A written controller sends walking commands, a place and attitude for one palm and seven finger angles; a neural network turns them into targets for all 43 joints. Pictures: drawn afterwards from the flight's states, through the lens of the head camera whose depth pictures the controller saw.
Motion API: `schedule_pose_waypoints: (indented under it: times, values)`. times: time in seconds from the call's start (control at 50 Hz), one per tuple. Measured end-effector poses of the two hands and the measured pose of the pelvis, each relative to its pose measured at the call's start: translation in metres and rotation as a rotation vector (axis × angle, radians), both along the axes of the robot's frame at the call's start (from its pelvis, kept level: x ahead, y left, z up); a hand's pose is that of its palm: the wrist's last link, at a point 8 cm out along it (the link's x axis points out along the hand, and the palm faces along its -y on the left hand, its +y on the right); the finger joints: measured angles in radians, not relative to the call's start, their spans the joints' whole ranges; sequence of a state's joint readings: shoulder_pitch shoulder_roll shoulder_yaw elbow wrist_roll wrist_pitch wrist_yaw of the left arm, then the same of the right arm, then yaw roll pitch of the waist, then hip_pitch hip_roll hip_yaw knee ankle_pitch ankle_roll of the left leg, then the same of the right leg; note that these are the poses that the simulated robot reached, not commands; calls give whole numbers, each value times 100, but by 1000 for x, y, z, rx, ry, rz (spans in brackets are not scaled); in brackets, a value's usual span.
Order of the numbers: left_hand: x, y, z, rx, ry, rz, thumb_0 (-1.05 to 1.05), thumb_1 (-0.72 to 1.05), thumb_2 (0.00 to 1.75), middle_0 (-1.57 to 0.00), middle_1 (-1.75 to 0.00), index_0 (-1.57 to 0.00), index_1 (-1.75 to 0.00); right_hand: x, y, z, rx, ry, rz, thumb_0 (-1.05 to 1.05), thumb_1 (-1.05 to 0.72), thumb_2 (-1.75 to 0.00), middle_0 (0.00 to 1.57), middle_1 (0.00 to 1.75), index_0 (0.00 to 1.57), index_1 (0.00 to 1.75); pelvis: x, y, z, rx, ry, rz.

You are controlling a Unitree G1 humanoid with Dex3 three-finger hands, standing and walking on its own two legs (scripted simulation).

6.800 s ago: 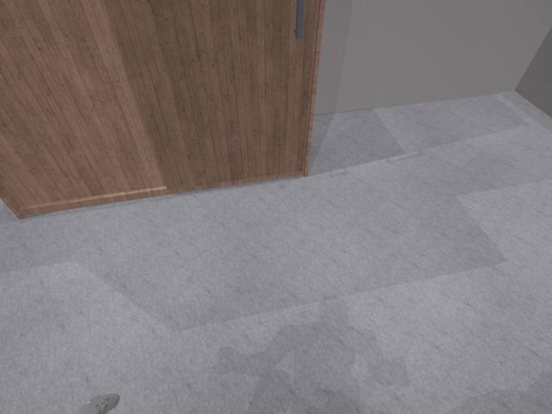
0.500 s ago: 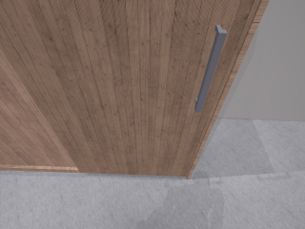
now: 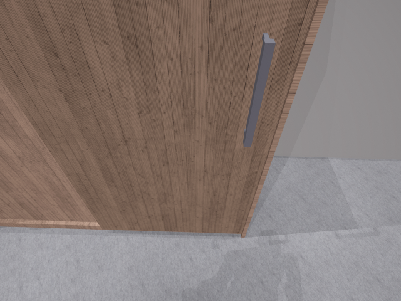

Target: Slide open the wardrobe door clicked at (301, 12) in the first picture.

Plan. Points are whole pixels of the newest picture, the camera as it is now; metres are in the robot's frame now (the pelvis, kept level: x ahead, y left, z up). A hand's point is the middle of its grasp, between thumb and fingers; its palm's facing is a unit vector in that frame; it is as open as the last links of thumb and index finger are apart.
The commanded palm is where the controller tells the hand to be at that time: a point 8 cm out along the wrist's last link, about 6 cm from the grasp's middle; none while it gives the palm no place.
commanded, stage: look again from close up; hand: right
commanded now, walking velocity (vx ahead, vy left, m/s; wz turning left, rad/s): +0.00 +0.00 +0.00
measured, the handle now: (255, 97) +0.55 -0.10 +0.13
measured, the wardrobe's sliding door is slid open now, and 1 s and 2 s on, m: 0.00 0.00 0.00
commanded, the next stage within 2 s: shuffle to correct the standing spot in 0.76 s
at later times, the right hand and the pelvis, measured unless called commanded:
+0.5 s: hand out of the picture +0.00 -0.17 -0.18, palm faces +0.01 +0.99 -0.17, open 7.4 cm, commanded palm none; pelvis +0.00 +0.00 +0.00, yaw +0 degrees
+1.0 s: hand out of the picture +0.01 -0.17 -0.18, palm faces +0.02 +0.98 -0.19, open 7.4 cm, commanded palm none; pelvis +0.01 +0.01 +0.00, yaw +0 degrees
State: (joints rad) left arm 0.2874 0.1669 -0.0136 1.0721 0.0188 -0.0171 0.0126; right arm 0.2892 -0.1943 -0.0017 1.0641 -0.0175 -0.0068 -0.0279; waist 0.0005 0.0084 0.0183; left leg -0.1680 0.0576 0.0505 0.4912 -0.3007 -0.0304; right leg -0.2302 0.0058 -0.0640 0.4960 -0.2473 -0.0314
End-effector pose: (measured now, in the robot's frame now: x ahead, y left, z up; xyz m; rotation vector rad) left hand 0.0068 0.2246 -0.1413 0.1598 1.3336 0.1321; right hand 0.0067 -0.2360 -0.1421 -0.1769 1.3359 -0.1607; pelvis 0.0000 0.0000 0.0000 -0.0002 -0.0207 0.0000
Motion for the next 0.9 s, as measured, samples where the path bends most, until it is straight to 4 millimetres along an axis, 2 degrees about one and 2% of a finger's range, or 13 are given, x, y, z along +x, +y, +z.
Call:
schedule_pose_waypoints:
  times: [0.38, 0.9]
  values:
    - [5, 4, 3, 13, 20, 5, 1, 91, 90, -20, -30, -20, -30, -13, 19, -6, 52, 57, -6, 1, -91, -90, 20, 30, 20, 30, 2, 2, 1, -1, 3, 5]
    - [17, 14, 4, 15, 10, -7, 0, 91, 90, -20, -30, -20, -30, 6, 15, -2, 22, 18, -5, 1, -91, -90, 20, 30, 20, 30, 6, 11, 3, -3, 3, 0]
